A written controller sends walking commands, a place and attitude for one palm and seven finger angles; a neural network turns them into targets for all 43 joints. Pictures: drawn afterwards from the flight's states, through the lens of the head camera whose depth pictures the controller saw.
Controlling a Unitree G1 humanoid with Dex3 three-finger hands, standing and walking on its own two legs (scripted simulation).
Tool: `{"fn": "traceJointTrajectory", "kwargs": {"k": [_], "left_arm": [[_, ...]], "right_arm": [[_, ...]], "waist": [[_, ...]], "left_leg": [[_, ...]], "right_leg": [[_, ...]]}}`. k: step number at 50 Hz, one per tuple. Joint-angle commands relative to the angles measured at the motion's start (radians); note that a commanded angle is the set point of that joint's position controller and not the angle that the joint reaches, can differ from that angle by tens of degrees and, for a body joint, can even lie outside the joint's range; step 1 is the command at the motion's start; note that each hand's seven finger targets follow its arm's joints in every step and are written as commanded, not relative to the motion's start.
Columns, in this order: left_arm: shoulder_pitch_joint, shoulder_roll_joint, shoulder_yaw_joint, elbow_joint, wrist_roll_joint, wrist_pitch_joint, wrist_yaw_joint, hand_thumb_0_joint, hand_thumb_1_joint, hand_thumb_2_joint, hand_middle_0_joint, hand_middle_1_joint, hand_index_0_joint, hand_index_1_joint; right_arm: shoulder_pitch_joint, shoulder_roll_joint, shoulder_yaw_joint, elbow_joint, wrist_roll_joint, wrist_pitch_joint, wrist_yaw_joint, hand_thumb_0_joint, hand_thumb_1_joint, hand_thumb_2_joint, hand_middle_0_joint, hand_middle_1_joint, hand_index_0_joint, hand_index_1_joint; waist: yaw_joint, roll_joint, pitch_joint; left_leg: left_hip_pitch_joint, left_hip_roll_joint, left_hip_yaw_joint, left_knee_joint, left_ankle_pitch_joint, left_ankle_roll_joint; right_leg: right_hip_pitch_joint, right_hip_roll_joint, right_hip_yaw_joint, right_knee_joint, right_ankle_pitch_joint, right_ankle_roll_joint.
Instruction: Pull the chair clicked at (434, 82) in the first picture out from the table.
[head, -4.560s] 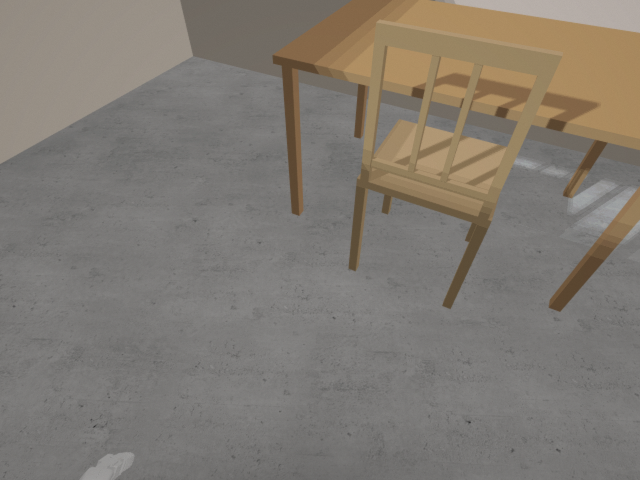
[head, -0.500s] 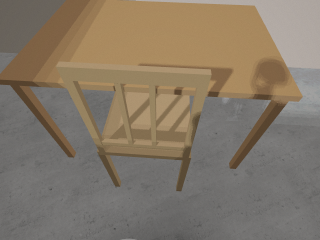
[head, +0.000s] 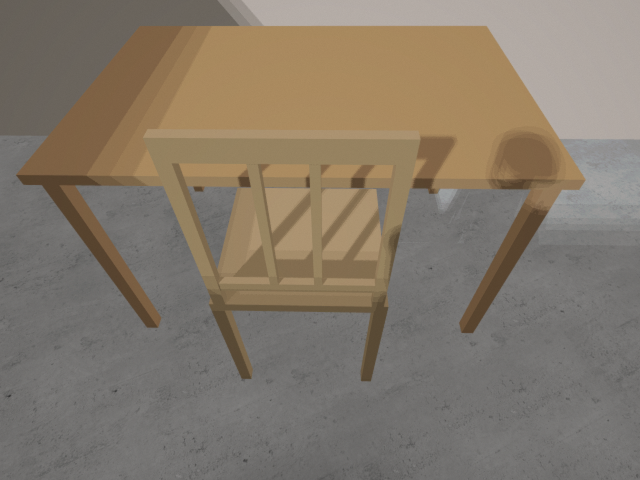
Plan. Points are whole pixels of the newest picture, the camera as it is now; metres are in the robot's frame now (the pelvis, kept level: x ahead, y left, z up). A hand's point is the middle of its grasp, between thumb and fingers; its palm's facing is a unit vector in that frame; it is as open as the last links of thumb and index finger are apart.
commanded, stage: come to a stop and stand still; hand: left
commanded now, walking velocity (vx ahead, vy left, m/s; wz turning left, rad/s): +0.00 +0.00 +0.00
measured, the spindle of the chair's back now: (265, 230) +0.54 +0.13 -0.06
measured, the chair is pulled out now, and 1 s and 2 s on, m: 0.00 0.00 0.00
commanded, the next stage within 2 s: look again from close up in 1.24 s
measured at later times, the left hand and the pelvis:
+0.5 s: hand out of the picture -0.04 +0.12 -0.18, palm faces +0.03 -0.99 -0.15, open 7.4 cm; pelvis -0.01 -0.03 +0.00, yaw +0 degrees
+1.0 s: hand out of the picture -0.01 +0.11 -0.17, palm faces +0.04 -0.98 -0.17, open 7.4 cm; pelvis +0.02 -0.04 +0.00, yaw +0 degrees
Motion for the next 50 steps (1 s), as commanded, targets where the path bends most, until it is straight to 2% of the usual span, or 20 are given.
{"fn": "traceJointTrajectory", "kwargs": {"k": [1,3,7,10,11,13,21,22,24,26,32,35,37,41,43,45,47,50], "left_arm": [[0.05,0.086,0.004,-0.011,-0.01,-0.033,0.004,0.0,0.9,0.9,-0.2,-0.3,-0.2,-0.3],[0.054,0.085,0.004,-0.009,-0.008,-0.029,0.003,0.0,0.9,0.9,-0.2,-0.3,-0.2,-0.3],[0.077,0.083,0.004,-0.001,-0.007,-0.025,0.003,0.0,0.9,0.9,-0.2,-0.3,-0.2,-0.3],[0.09,0.075,0.004,0.002,-0.008,-0.026,0.003,0.0,0.9,0.9,-0.2,-0.3,-0.2,-0.3],[0.096,0.072,0.004,0.003,-0.008,-0.028,0.003,0.0,0.9,0.9,-0.2,-0.3,-0.2,-0.3],[0.101,0.07,0.005,0.001,-0.007,-0.027,0.002,0.0,0.9,0.9,-0.2,-0.3,-0.2,-0.3],[0.12,0.049,0.003,0.008,-0.01,-0.04,0.004,0.0,0.9,0.9,-0.2,-0.3,-0.2,-0.3],[0.123,0.052,0.003,0.007,-0.01,-0.039,0.004,0.0,0.9,0.9,-0.2,-0.3,-0.2,-0.3],[0.124,0.046,0.002,0.009,-0.01,-0.042,0.005,0.0,0.9,0.9,-0.2,-0.3,-0.2,-0.3],[0.13,0.044,0.001,0.012,-0.011,-0.043,0.006,0.0,0.9,0.9,-0.2,-0.3,-0.2,-0.3],[0.138,0.047,0.001,0.014,-0.009,-0.045,0.007,0.0,0.9,0.9,-0.2,-0.3,-0.2,-0.3],[0.14,0.045,0.0,0.017,-0.01,-0.046,0.008,0.0,0.9,0.9,-0.2,-0.3,-0.2,-0.3],[0.141,0.047,0.001,0.016,-0.008,-0.045,0.008,0.0,0.9,0.9,-0.2,-0.3,-0.2,-0.3],[0.142,0.049,0.001,0.018,-0.009,-0.048,0.009,0.0,0.9,0.9,-0.2,-0.3,-0.2,-0.3],[0.14,0.055,0.001,0.017,-0.008,-0.047,0.009,0.0,0.9,0.9,-0.2,-0.3,-0.2,-0.3],[0.144,0.058,0.002,0.018,-0.009,-0.048,0.009,0.0,0.9,0.9,-0.2,-0.3,-0.2,-0.3],[0.144,0.063,0.005,0.016,-0.008,-0.048,0.01,0.0,0.9,0.9,-0.2,-0.3,-0.2,-0.3],[0.146,0.064,0.006,0.018,-0.009,-0.048,0.011,0.0,0.9,0.9,-0.2,-0.3,-0.2,-0.3]], "right_arm": [[0.059,-0.079,-0.001,-0.002,-0.006,-0.02,0.0,0.0,-0.9,-0.9,0.2,0.3,0.2,0.3],[0.057,-0.076,0.003,0.013,-0.006,-0.017,0.002,0.0,-0.9,-0.9,0.2,0.3,0.2,0.3],[0.068,-0.064,0.005,0.03,-0.006,-0.011,0.003,0.0,-0.9,-0.9,0.2,0.3,0.2,0.3],[0.083,-0.053,0.007,0.037,-0.01,-0.011,0.001,0.0,-0.9,-0.9,0.2,0.3,0.2,0.3],[0.089,-0.048,0.007,0.037,-0.01,-0.013,0.0,0.0,-0.9,-0.9,0.2,0.3,0.2,0.3],[0.095,-0.044,0.007,0.038,-0.01,-0.011,0.001,0.0,-0.9,-0.9,0.2,0.3,0.2,0.3],[0.112,-0.025,0.011,0.047,-0.01,-0.022,-0.005,0.0,-0.9,-0.9,0.2,0.3,0.2,0.3],[0.11,-0.024,0.011,0.045,-0.007,-0.02,-0.005,0.0,-0.9,-0.9,0.2,0.3,0.2,0.3],[0.114,-0.024,0.012,0.047,-0.009,-0.023,-0.006,0.0,-0.9,-0.9,0.2,0.3,0.2,0.3],[0.113,-0.026,0.013,0.047,-0.009,-0.027,-0.008,0.0,-0.9,-0.9,0.2,0.3,0.2,0.3],[0.106,-0.025,0.013,0.046,-0.006,-0.027,-0.01,0.0,-0.9,-0.9,0.2,0.3,0.2,0.3],[0.1,-0.029,0.014,0.047,-0.008,-0.028,-0.011,0.0,-0.9,-0.9,0.2,0.3,0.2,0.3],[0.096,-0.026,0.015,0.048,-0.006,-0.026,-0.011,0.0,-0.9,-0.9,0.2,0.3,0.2,0.3],[0.091,-0.031,0.016,0.047,-0.009,-0.029,-0.012,0.0,-0.9,-0.9,0.2,0.3,0.2,0.3],[0.085,-0.035,0.016,0.046,-0.008,-0.027,-0.013,0.0,-0.9,-0.9,0.2,0.3,0.2,0.3],[0.083,-0.035,0.016,0.045,-0.009,-0.03,-0.014,0.0,-0.9,-0.9,0.2,0.3,0.2,0.3],[0.078,-0.036,0.016,0.044,-0.006,-0.029,-0.015,0.0,-0.9,-0.9,0.2,0.3,0.2,0.3],[0.074,-0.038,0.016,0.044,-0.009,-0.028,-0.017,0.0,-0.9,-0.9,0.2,0.3,0.2,0.3]], "waist": [[-0.007,-0.102,-0.008],[-0.004,-0.073,0.038],[0.002,-0.042,0.085],[0.001,-0.017,0.092],[0.002,-0.019,0.079],[0.003,-0.023,0.094],[0.003,-0.012,0.052],[0.006,-0.028,0.07],[0.002,-0.027,0.052],[0.004,-0.009,0.041],[0.008,-0.033,0.045],[0.006,-0.017,0.035],[0.009,-0.037,0.06],[0.008,-0.032,0.032],[0.008,-0.027,0.044],[0.008,-0.022,0.013],[0.011,-0.048,0.016],[0.01,-0.032,0.012]], "left_leg": [[0.103,0.139,-0.143,-0.079,0.116,-0.022],[0.073,0.132,-0.142,-0.101,0.038,-0.024],[0.048,0.126,-0.136,-0.113,-0.041,-0.024],[0.04,0.123,-0.138,-0.113,-0.052,-0.026],[0.042,0.123,-0.137,-0.11,-0.038,-0.025],[0.028,0.121,-0.13,-0.104,-0.053,-0.026],[0.051,0.13,-0.123,-0.078,0.042,-0.029],[0.041,0.131,-0.121,-0.078,0.026,-0.028],[0.047,0.133,-0.123,-0.074,0.057,-0.03],[0.06,0.138,-0.124,-0.071,0.092,-0.028],[0.054,0.141,-0.119,-0.062,0.104,-0.027],[0.069,0.141,-0.119,-0.058,0.119,-0.03],[0.057,0.142,-0.117,-0.061,0.107,-0.028],[0.078,0.142,-0.115,-0.052,0.148,-0.029],[0.069,0.139,-0.114,-0.051,0.141,-0.031],[0.087,0.142,-0.108,-0.04,0.168,-0.031],[0.08,0.14,-0.102,-0.035,0.157,-0.031],[0.086,0.138,-0.096,-0.027,0.174,-0.035]], "right_leg": [[-0.093,-0.117,0.115,-0.114,0.184,-0.023],[-0.117,-0.107,0.119,-0.138,0.072,-0.022],[-0.152,-0.099,0.122,-0.158,-0.014,-0.022],[-0.168,-0.097,0.126,-0.156,-0.028,-0.025],[-0.159,-0.096,0.13,-0.154,-0.014,-0.026],[-0.17,-0.097,0.131,-0.164,-0.042,-0.027],[-0.139,-0.096,0.136,-0.154,0.062,-0.031],[-0.145,-0.094,0.133,-0.162,0.047,-0.03],[-0.132,-0.096,0.136,-0.154,0.082,-0.03],[-0.118,-0.094,0.128,-0.143,0.132,-0.03],[-0.1,-0.093,0.12,-0.143,0.177,-0.026],[-0.099,-0.095,0.123,-0.136,0.206,-0.026],[-0.101,-0.093,0.117,-0.141,0.201,-0.024],[-0.078,-0.101,0.116,-0.126,0.283,-0.021],[-0.08,-0.101,0.118,-0.128,0.287,-0.02],[-0.057,-0.104,0.117,-0.119,0.348,-0.018],[-0.046,-0.104,0.114,-0.119,0.381,-0.009],[-0.037,-0.111,0.117,-0.111,0.441,-0.005]]}}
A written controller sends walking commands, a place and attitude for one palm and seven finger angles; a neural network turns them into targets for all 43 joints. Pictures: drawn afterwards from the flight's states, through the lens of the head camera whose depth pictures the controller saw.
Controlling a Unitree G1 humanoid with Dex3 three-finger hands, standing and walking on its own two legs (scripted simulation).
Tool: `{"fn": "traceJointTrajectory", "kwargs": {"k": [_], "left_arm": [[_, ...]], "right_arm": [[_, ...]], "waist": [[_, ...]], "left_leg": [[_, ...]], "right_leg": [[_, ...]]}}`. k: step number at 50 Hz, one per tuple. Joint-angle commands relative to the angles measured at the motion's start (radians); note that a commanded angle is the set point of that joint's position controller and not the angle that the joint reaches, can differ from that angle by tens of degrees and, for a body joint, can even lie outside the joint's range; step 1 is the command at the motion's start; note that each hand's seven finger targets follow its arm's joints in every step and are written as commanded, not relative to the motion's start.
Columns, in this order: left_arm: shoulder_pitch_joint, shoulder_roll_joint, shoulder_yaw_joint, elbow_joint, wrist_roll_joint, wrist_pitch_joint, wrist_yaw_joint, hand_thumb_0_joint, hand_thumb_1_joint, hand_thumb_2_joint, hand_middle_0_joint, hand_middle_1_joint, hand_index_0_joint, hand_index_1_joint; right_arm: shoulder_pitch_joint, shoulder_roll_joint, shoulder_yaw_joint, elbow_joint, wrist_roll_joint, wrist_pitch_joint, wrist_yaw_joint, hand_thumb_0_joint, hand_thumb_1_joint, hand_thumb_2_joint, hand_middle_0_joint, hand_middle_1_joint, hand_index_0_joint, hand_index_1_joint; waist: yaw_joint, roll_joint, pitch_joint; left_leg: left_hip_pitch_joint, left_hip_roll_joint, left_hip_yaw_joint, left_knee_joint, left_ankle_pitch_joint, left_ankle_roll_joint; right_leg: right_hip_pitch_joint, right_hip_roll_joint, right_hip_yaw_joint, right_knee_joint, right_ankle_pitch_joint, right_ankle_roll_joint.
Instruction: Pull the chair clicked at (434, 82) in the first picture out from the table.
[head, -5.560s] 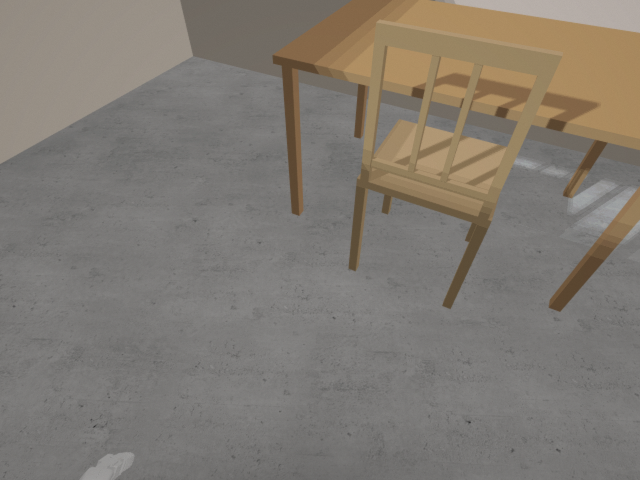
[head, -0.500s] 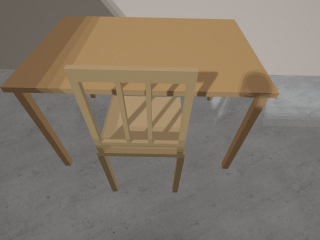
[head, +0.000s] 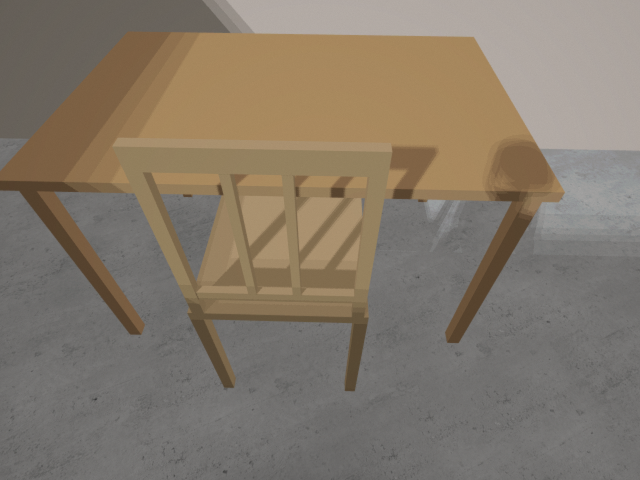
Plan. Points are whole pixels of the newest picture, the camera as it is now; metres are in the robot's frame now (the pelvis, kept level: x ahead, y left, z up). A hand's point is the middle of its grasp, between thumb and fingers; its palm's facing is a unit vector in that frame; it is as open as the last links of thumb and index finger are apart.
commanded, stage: come to a stop and stand still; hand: left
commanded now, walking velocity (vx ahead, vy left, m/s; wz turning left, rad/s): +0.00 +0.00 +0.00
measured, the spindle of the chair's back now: (241, 240) +0.52 +0.18 -0.06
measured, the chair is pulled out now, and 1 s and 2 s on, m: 0.00 0.00 0.00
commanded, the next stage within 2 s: look again from close up in 0.24 s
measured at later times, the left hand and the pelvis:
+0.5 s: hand out of the picture +0.00 +0.18 -0.18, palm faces +0.02 -0.97 -0.24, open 7.4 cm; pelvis +0.00 +0.01 -0.01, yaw +1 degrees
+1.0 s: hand out of the picture +0.00 +0.25 -0.18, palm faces +0.00 -0.98 -0.19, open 7.4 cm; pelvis -0.02 +0.07 -0.01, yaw +0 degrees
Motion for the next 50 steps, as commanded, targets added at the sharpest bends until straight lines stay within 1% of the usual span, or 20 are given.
{"fn": "traceJointTrajectory", "kwargs": {"k": [1,2,6,12,16,17,18,19,20,22,24,25,27,28,29,32,34,40,43,50], "left_arm": [[0.107,0.101,0.019,-0.002,-0.005,-0.011,0.004,0.0,0.9,0.9,-0.2,-0.3,-0.2,-0.3],[0.109,0.104,0.021,-0.002,-0.005,-0.009,0.004,0.0,0.9,0.9,-0.2,-0.3,-0.2,-0.3],[0.11,0.105,0.022,0.0,-0.006,-0.009,0.006,0.0,0.9,0.9,-0.2,-0.3,-0.2,-0.3],[0.106,0.111,0.024,-0.003,-0.005,-0.005,0.006,0.0,0.9,0.9,-0.2,-0.3,-0.2,-0.3],[0.105,0.111,0.024,-0.002,-0.007,-0.005,0.005,0.0,0.9,0.9,-0.2,-0.3,-0.2,-0.3],[0.026,0.288,-0.006,-0.116,-0.005,-0.025,0.017,0.0,0.9,0.9,-0.2,-0.3,-0.2,-0.3],[0.078,0.233,0.026,-0.122,0.0,-0.021,0.021,0.0,0.9,0.9,-0.2,-0.3,-0.2,-0.3],[0.077,0.221,0.033,-0.113,0.005,-0.027,0.019,0.0,0.9,0.9,-0.2,-0.3,-0.2,-0.3],[0.075,0.212,0.028,-0.122,0.001,-0.03,0.018,0.0,0.9,0.9,-0.2,-0.3,-0.2,-0.3],[0.085,0.196,0.031,-0.132,-0.001,-0.032,0.022,0.0,0.9,0.9,-0.2,-0.3,-0.2,-0.3],[0.079,0.192,0.041,-0.148,0.001,-0.026,0.023,0.0,0.9,0.9,-0.2,-0.3,-0.2,-0.3],[0.071,0.193,0.044,-0.157,0.003,-0.023,0.022,0.0,0.9,0.9,-0.2,-0.3,-0.2,-0.3],[0.058,0.186,0.04,-0.168,0.005,-0.016,0.023,0.0,0.9,0.9,-0.2,-0.3,-0.2,-0.3],[0.046,0.188,0.041,-0.176,0.002,-0.011,0.022,0.0,0.9,0.9,-0.2,-0.3,-0.2,-0.3],[0.029,0.184,0.042,-0.187,0.004,-0.008,0.021,0.0,0.9,0.9,-0.2,-0.3,-0.2,-0.3],[0.035,0.174,0.033,-0.194,0.008,0.0,0.018,0.0,0.9,0.9,-0.2,-0.3,-0.2,-0.3],[0.036,0.179,0.033,-0.187,0.006,0.003,0.016,0.0,0.9,0.9,-0.2,-0.3,-0.2,-0.3],[0.011,0.186,0.024,-0.177,0.005,0.008,0.005,0.0,0.9,0.9,-0.2,-0.3,-0.2,-0.3],[0.01,0.184,0.019,-0.168,0.007,0.009,0.002,0.0,0.9,0.9,-0.2,-0.3,-0.2,-0.3],[0.022,0.173,0.014,-0.133,0.006,0.007,-0.002,0.0,0.9,0.9,-0.2,-0.3,-0.2,-0.3]], "right_arm": [[0.061,-0.069,-0.006,-0.019,-0.004,-0.014,-0.006,0.0,-0.9,-0.9,0.2,0.3,0.2,0.3],[0.057,-0.068,-0.005,-0.021,-0.002,-0.012,-0.006,0.0,-0.9,-0.9,0.2,0.3,0.2,0.3],[0.056,-0.071,-0.006,-0.021,-0.005,-0.01,-0.009,0.0,-0.9,-0.9,0.2,0.3,0.2,0.3],[0.05,-0.071,-0.006,-0.02,-0.002,-0.007,-0.01,0.0,-0.9,-0.9,0.2,0.3,0.2,0.3],[0.052,-0.076,-0.007,-0.021,-0.005,-0.009,-0.012,0.0,-0.9,-0.9,0.2,0.3,0.2,0.3],[-0.04,-0.152,-0.025,-0.137,-0.024,0.003,0.014,0.0,-0.9,-0.9,0.2,0.3,0.2,0.3],[-0.008,-0.141,-0.048,-0.145,-0.013,-0.019,0.02,0.0,-0.9,-0.9,0.2,0.3,0.2,0.3],[-0.016,-0.129,-0.051,-0.143,-0.013,-0.025,0.019,0.0,-0.9,-0.9,0.2,0.3,0.2,0.3],[0.002,-0.108,-0.048,-0.144,-0.011,-0.024,0.016,0.0,-0.9,-0.9,0.2,0.3,0.2,0.3],[0.02,-0.093,-0.044,-0.159,-0.009,-0.02,0.018,0.0,-0.9,-0.9,0.2,0.3,0.2,0.3],[-0.007,-0.11,-0.053,-0.171,-0.009,-0.018,0.017,0.0,-0.9,-0.9,0.2,0.3,0.2,0.3],[-0.019,-0.117,-0.055,-0.177,-0.008,-0.017,0.015,0.0,-0.9,-0.9,0.2,0.3,0.2,0.3],[-0.021,-0.103,-0.047,-0.178,-0.01,-0.011,0.02,0.0,-0.9,-0.9,0.2,0.3,0.2,0.3],[-0.025,-0.116,-0.05,-0.176,-0.009,-0.01,0.02,0.0,-0.9,-0.9,0.2,0.3,0.2,0.3],[-0.023,-0.13,-0.055,-0.176,-0.011,-0.011,0.02,0.0,-0.9,-0.9,0.2,0.3,0.2,0.3],[-0.008,-0.15,-0.05,-0.164,-0.014,-0.017,0.022,0.0,-0.9,-0.9,0.2,0.3,0.2,0.3],[-0.029,-0.163,-0.052,-0.165,-0.013,-0.016,0.021,0.0,-0.9,-0.9,0.2,0.3,0.2,0.3],[-0.067,-0.166,-0.044,-0.172,-0.012,-0.019,0.027,0.0,-0.9,-0.9,0.2,0.3,0.2,0.3],[-0.068,-0.165,-0.04,-0.166,-0.011,-0.019,0.03,0.0,-0.9,-0.9,0.2,0.3,0.2,0.3],[-0.045,-0.167,-0.037,-0.136,-0.007,-0.026,0.029,0.0,-0.9,-0.9,0.2,0.3,0.2,0.3]], "waist": [[0.0,-0.012,0.022],[0.007,-0.034,0.045],[0.002,-0.019,0.027],[0.006,-0.028,0.058],[0.004,-0.006,0.035],[-0.033,0.068,0.14],[0.015,0.045,0.134],[-0.003,0.048,0.081],[-0.004,0.024,0.014],[-0.002,-0.084,-0.096],[0.006,-0.107,-0.097],[0.007,-0.087,-0.079],[0.001,-0.082,-0.067],[-0.006,-0.093,-0.031],[-0.011,-0.058,-0.01],[0.0,0.05,-0.03],[0.006,0.047,-0.005],[0.01,0.044,0.023],[0.011,0.026,0.029],[0.009,0.022,0.011]], "left_leg": [[0.054,0.086,-0.078,-0.006,0.196,0.027],[0.041,0.084,-0.073,-0.003,0.177,0.028],[0.053,0.085,-0.068,0.003,0.184,0.025],[0.04,0.083,-0.066,0.001,0.165,0.026],[0.059,0.085,-0.067,0.005,0.198,0.027],[-0.015,0.005,-0.113,0.08,0.233,0.05],[-0.078,0.063,-0.072,0.141,0.133,0.043],[-0.079,0.049,-0.071,0.158,0.112,0.042],[-0.078,0.038,-0.069,0.174,0.085,0.038],[-0.11,0.02,-0.053,0.205,0.04,0.037],[-0.147,0.015,-0.056,0.235,0.004,0.038],[-0.16,0.017,-0.057,0.237,0.0,0.038],[-0.132,0.022,-0.052,0.202,0.063,0.04],[-0.102,0.033,-0.066,0.191,0.113,0.045],[-0.064,0.048,-0.077,0.178,0.185,0.049],[0.031,0.097,-0.115,0.152,0.424,0.073],[0.014,0.107,-0.144,0.124,0.4,0.082],[-0.016,0.092,-0.157,0.033,0.187,0.081],[-0.019,0.092,-0.163,-0.007,0.105,0.081],[0.013,0.098,-0.167,-0.053,0.103,0.079]], "right_leg": [[-0.074,-0.169,0.124,-0.056,0.46,0.053],[-0.077,-0.165,0.121,-0.061,0.465,0.061],[-0.065,-0.171,0.127,-0.055,0.504,0.064],[-0.065,-0.166,0.123,-0.066,0.493,0.072],[-0.053,-0.169,0.125,-0.059,0.516,0.069],[-0.196,-0.132,0.122,0.01,0.525,0.093],[-0.194,-0.171,0.164,0.003,0.38,0.1],[-0.148,-0.192,0.19,0.004,0.506,0.084],[-0.083,-0.212,0.191,0.013,0.607,0.076],[0.033,-0.225,0.191,0.052,0.759,0.068],[0.053,-0.232,0.182,0.076,0.788,0.041],[0.048,-0.233,0.179,0.085,0.782,0.026],[0.023,-0.22,0.166,0.096,0.743,0.022],[-0.039,-0.202,0.146,0.09,0.651,0.027],[-0.094,-0.18,0.126,0.095,0.575,0.028],[-0.143,-0.128,0.082,0.113,0.353,0.039],[-0.159,-0.117,0.072,0.099,0.23,0.042],[-0.155,-0.124,0.083,0.061,0.111,0.049],[-0.15,-0.127,0.08,0.046,0.086,0.054],[-0.142,-0.139,0.07,0.04,0.1,0.064]]}}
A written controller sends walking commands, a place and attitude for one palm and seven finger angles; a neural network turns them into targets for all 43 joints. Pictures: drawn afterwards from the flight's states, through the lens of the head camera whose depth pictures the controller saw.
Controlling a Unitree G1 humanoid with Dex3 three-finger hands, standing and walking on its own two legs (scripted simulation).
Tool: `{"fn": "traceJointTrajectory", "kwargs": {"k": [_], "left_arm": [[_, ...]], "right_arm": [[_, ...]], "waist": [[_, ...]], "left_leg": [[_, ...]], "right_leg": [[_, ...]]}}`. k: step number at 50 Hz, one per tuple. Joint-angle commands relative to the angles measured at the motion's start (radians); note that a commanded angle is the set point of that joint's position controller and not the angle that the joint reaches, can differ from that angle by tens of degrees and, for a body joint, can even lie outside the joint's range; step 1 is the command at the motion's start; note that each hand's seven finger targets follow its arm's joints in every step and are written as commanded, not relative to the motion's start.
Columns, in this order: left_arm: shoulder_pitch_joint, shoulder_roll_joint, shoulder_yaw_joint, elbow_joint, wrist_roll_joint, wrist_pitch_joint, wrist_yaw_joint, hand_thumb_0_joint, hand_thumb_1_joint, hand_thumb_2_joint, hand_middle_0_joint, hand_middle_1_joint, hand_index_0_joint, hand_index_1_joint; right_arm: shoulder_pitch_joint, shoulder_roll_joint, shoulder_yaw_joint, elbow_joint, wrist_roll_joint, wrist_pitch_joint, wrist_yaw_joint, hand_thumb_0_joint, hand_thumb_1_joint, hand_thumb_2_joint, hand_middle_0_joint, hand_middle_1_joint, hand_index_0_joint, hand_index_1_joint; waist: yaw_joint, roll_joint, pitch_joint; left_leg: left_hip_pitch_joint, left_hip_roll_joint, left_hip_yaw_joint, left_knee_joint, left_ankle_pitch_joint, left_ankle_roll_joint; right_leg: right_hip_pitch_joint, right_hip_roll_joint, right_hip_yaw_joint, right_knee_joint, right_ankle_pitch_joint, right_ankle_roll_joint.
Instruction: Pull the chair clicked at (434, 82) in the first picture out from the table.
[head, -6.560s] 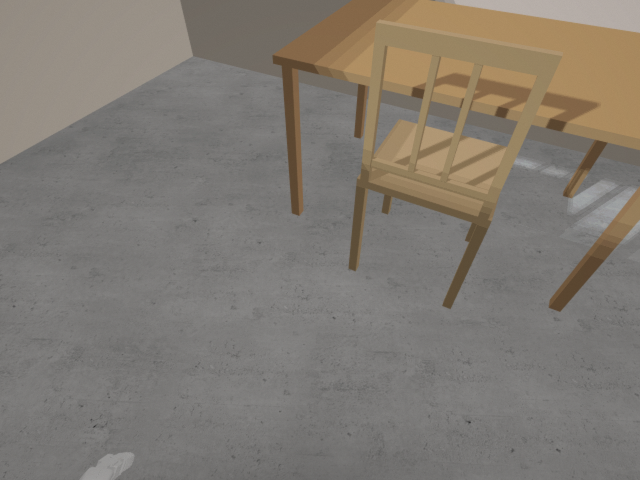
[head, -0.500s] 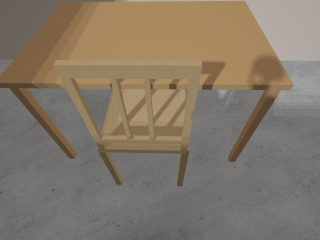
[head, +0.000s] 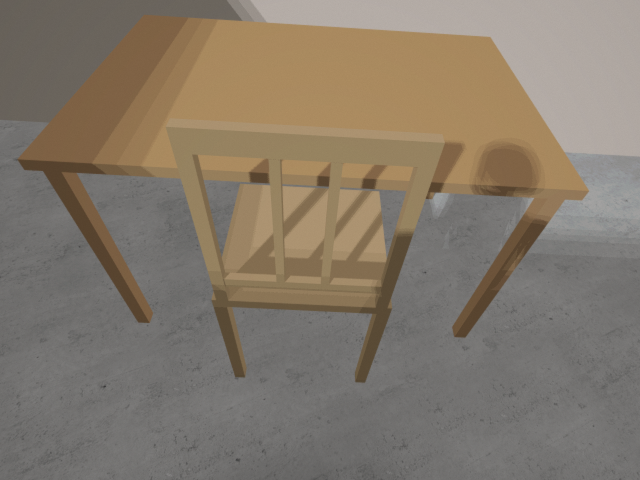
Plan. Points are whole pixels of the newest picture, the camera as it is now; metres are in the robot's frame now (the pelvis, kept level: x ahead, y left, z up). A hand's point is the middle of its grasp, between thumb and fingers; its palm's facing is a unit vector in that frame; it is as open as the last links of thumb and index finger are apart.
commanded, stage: look again from close up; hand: left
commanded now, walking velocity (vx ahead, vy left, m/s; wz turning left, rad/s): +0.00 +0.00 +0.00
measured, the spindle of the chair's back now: (278, 227) +0.54 +0.11 -0.06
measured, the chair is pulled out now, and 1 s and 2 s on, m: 0.00 0.00 0.00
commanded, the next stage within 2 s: shuffle to correct the standing spot in 0.60 s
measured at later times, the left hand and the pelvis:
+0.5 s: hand out of the picture -0.06 +0.18 -0.18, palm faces +0.00 -0.98 -0.18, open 7.4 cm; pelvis -0.02 +0.02 +0.00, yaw +0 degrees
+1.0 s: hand out of the picture -0.04 +0.13 -0.17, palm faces +0.00 -0.99 -0.17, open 7.4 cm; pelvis +0.00 -0.02 +0.00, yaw -1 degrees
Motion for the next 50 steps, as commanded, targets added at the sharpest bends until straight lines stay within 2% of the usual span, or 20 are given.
{"fn": "traceJointTrajectory", "kwargs": {"k": [1,5,7,14,18,21,27,31,32,35,36,39,43,44,47,50], "left_arm": [[0.08,0.096,0.02,-0.003,-0.005,-0.016,0.003,0.0,0.9,0.9,-0.2,-0.3,-0.2,-0.3],[0.097,0.086,0.017,0.019,-0.005,-0.012,0.002,0.0,0.9,0.9,-0.2,-0.3,-0.2,-0.3],[0.106,0.084,0.016,0.03,-0.003,-0.012,0.002,0.0,0.9,0.9,-0.2,-0.3,-0.2,-0.3],[0.143,0.069,0.012,0.065,-0.002,-0.007,0.002,0.0,0.9,0.9,-0.2,-0.3,-0.2,-0.3],[0.153,0.059,0.011,0.078,-0.003,-0.011,0.003,0.0,0.9,0.9,-0.2,-0.3,-0.2,-0.3],[0.16,0.051,0.01,0.084,-0.003,-0.012,0.006,0.0,0.9,0.9,-0.2,-0.3,-0.2,-0.3],[0.175,0.047,0.011,0.094,0.0,-0.01,0.005,0.0,0.9,0.9,-0.2,-0.3,-0.2,-0.3],[0.176,0.037,0.011,0.094,-0.003,-0.018,0.007,0.0,0.9,0.9,-0.2,-0.3,-0.2,-0.3],[0.169,0.038,0.011,0.092,-0.002,-0.018,0.006,0.0,0.9,0.9,-0.2,-0.3,-0.2,-0.3],[0.168,0.035,0.01,0.093,-0.003,-0.019,0.006,0.0,0.9,0.9,-0.2,-0.3,-0.2,-0.3],[0.176,0.029,0.009,0.097,-0.004,-0.021,0.004,0.0,0.9,0.9,-0.2,-0.3,-0.2,-0.3],[0.179,0.026,0.013,0.097,0.002,-0.015,-0.003,0.0,0.9,0.9,-0.2,-0.3,-0.2,-0.3],[0.191,0.017,0.022,0.089,0.009,-0.006,-0.013,0.0,0.9,0.9,-0.2,-0.3,-0.2,-0.3],[0.2,0.014,0.024,0.089,0.009,-0.007,-0.015,0.0,0.9,0.9,-0.2,-0.3,-0.2,-0.3],[0.203,0.009,0.028,0.085,0.007,-0.012,-0.02,0.0,0.9,0.9,-0.2,-0.3,-0.2,-0.3],[0.213,0.013,0.034,0.085,0.002,-0.024,-0.022,0.0,0.9,0.9,-0.2,-0.3,-0.2,-0.3]], "right_arm": [[0.041,-0.134,-0.02,-0.02,-0.001,-0.021,-0.01,0.0,-0.9,-0.9,0.2,0.3,0.2,0.3],[0.056,-0.132,-0.019,-0.002,0.001,-0.02,-0.011,0.0,-0.9,-0.9,0.2,0.3,0.2,0.3],[0.064,-0.129,-0.019,0.006,0.004,-0.019,-0.011,0.0,-0.9,-0.9,0.2,0.3,0.2,0.3],[0.087,-0.127,-0.022,0.031,0.005,-0.013,-0.012,0.0,-0.9,-0.9,0.2,0.3,0.2,0.3],[0.101,-0.118,-0.023,0.044,0.007,-0.015,-0.013,0.0,-0.9,-0.9,0.2,0.3,0.2,0.3],[0.112,-0.109,-0.022,0.053,0.007,-0.014,-0.014,0.0,-0.9,-0.9,0.2,0.3,0.2,0.3],[0.116,-0.101,-0.022,0.06,0.009,-0.01,-0.014,0.0,-0.9,-0.9,0.2,0.3,0.2,0.3],[0.124,-0.089,-0.02,0.063,0.008,-0.014,-0.013,0.0,-0.9,-0.9,0.2,0.3,0.2,0.3],[0.123,-0.087,-0.019,0.062,0.009,-0.012,-0.012,0.0,-0.9,-0.9,0.2,0.3,0.2,0.3],[0.127,-0.084,-0.018,0.065,0.007,-0.011,-0.012,0.0,-0.9,-0.9,0.2,0.3,0.2,0.3],[0.134,-0.081,-0.016,0.07,0.005,-0.014,-0.012,0.0,-0.9,-0.9,0.2,0.3,0.2,0.3],[0.14,-0.093,-0.024,0.075,0.002,-0.007,-0.012,0.0,-0.9,-0.9,0.2,0.3,0.2,0.3],[0.14,-0.116,-0.039,0.065,-0.003,-0.004,-0.014,0.0,-0.9,-0.9,0.2,0.3,0.2,0.3],[0.139,-0.116,-0.041,0.064,-0.003,-0.006,-0.015,0.0,-0.9,-0.9,0.2,0.3,0.2,0.3],[0.149,-0.101,-0.042,0.06,-0.003,-0.01,-0.017,0.0,-0.9,-0.9,0.2,0.3,0.2,0.3],[0.15,-0.078,-0.039,0.055,-0.003,-0.02,-0.018,0.0,-0.9,-0.9,0.2,0.3,0.2,0.3]], "waist": [[0.0,0.045,-0.004],[0.001,0.049,0.015],[0.003,0.029,0.024],[0.002,0.063,0.031],[0.001,0.037,0.008],[-0.003,0.031,0.019],[0.0,0.032,0.057],[-0.003,0.006,0.026],[-0.005,0.003,0.05],[-0.008,0.024,0.049],[-0.01,0.027,0.035],[-0.01,0.039,0.058],[-0.005,0.086,0.097],[-0.001,0.09,0.09],[0.0,0.046,0.107],[0.0,0.024,0.078]], "left_leg": [[0.061,0.172,-0.202,-0.152,0.11,-0.026],[0.054,0.176,-0.21,-0.19,0.048,-0.032],[0.048,0.178,-0.211,-0.201,0.029,-0.032],[0.036,0.186,-0.24,-0.265,-0.104,-0.049],[0.067,0.186,-0.224,-0.246,-0.049,-0.048],[0.069,0.185,-0.22,-0.246,-0.035,-0.053],[0.038,0.184,-0.218,-0.266,-0.103,-0.055],[0.071,0.17,-0.199,-0.226,-0.024,-0.049],[0.059,0.168,-0.192,-0.225,-0.032,-0.048],[0.062,0.164,-0.191,-0.222,-0.039,-0.05],[0.074,0.165,-0.193,-0.227,-0.066,-0.049],[0.034,0.187,-0.224,-0.262,-0.277,-0.039],[-0.035,0.238,-0.28,-0.307,-0.427,-0.009],[-0.034,0.244,-0.285,-0.3,-0.42,0.0],[-0.057,0.236,-0.257,-0.257,-0.367,0.005],[-0.029,0.188,-0.193,-0.154,-0.224,-0.01]], "right_leg": [[-0.083,-0.058,0.041,-0.061,0.112,-0.033],[-0.087,-0.063,0.037,-0.066,0.099,-0.031],[-0.084,-0.065,0.037,-0.075,0.095,-0.03],[-0.103,-0.062,0.028,-0.057,0.063,-0.028],[-0.105,-0.069,0.033,-0.069,0.084,-0.027],[-0.113,-0.069,0.037,-0.071,0.091,-0.028],[-0.126,-0.067,0.037,-0.077,0.073,-0.027],[-0.123,-0.076,0.056,-0.094,0.108,-0.034],[-0.136,-0.073,0.057,-0.102,0.095,-0.034],[-0.142,-0.073,0.063,-0.104,0.089,-0.038],[-0.137,-0.068,0.057,-0.106,0.077,-0.035],[-0.157,-0.042,0.03,-0.076,-0.046,-0.038],[-0.172,-0.013,-0.019,0.012,-0.079,-0.042],[-0.17,-0.016,-0.023,0.02,-0.069,-0.044],[-0.16,-0.024,-0.011,-0.011,-0.045,-0.057],[-0.148,-0.05,0.054,-0.07,-0.017,-0.082]]}}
